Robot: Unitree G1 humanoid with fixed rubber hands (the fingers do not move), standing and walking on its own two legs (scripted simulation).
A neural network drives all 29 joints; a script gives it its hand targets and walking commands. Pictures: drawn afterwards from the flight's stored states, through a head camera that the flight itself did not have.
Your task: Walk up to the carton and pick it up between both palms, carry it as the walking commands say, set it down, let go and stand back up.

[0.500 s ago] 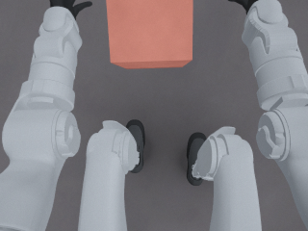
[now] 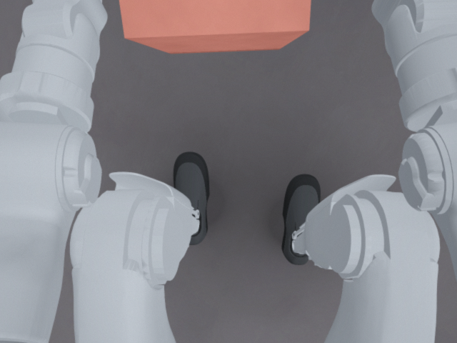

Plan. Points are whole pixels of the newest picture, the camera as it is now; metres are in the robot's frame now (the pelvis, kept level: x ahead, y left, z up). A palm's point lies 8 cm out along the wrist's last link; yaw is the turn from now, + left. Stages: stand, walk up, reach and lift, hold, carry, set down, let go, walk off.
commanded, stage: reach and lift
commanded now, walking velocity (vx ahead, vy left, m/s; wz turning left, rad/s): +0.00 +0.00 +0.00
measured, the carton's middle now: out of the picture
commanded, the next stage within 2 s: none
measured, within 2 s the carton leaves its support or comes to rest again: leaves its support in 1.52 s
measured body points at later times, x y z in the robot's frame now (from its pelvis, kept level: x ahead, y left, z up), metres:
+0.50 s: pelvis +0.00 +0.00 +0.00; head +0.38 +0.02 +0.22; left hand +0.56 +0.22 -0.19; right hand +0.59 -0.11 -0.19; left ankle +0.14 +0.12 -0.33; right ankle +0.10 -0.11 -0.33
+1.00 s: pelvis +0.00 +0.00 +0.00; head +0.38 +0.03 +0.22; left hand +0.56 +0.22 -0.19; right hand +0.58 -0.08 -0.20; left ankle +0.14 +0.12 -0.33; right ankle +0.10 -0.12 -0.33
